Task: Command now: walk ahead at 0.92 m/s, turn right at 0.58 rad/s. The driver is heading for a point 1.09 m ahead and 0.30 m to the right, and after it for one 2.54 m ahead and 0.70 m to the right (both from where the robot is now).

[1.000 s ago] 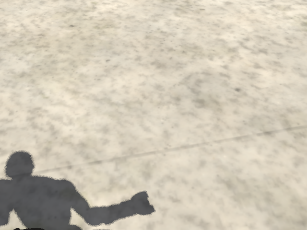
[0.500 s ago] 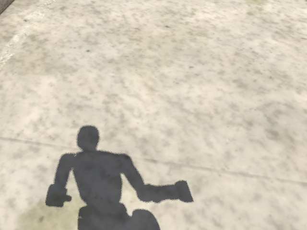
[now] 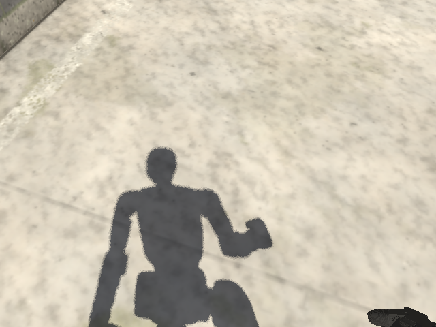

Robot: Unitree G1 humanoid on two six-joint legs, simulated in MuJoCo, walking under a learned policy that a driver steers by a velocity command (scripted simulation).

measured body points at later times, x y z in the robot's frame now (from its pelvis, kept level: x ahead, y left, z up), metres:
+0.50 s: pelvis +0.41 -0.04 -0.02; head +0.43 -0.04 +0.43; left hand +0.59 +0.20 -0.14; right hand +0.43 -0.32 -0.13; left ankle +0.32 +0.16 -0.58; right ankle +0.45 -0.05 -0.72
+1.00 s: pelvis +0.86 -0.19 +0.02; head +0.87 -0.20 +0.47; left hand +1.15 -0.08 -0.07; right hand +0.67 -0.41 -0.11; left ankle +0.90 -0.12 -0.72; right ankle +0.76 -0.27 -0.64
